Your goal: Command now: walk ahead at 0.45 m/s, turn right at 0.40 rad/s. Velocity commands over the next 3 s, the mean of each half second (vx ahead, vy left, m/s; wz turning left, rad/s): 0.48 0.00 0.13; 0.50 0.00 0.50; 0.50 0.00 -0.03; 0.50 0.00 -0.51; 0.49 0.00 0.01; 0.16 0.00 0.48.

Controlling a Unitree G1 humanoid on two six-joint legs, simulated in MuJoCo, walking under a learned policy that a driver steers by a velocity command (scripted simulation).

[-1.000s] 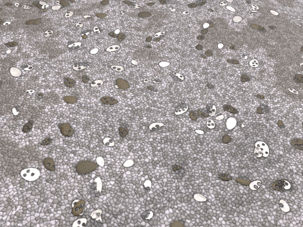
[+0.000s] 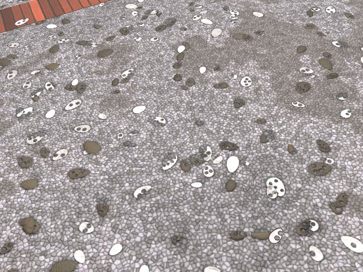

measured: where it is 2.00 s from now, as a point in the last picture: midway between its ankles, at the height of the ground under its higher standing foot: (153, 137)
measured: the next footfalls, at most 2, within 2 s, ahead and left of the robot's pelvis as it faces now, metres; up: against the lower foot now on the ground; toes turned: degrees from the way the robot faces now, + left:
left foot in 0.30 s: +0.37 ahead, +0.12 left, +0.00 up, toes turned +2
right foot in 0.76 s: +0.66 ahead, -0.07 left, +0.00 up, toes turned +20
